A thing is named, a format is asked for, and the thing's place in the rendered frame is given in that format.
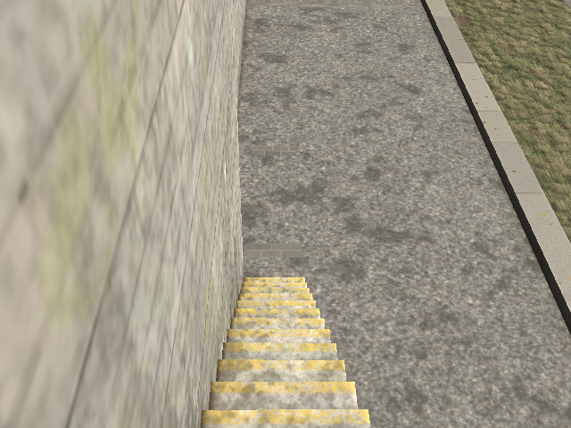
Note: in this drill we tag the stairs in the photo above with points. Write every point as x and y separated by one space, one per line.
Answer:
279 368

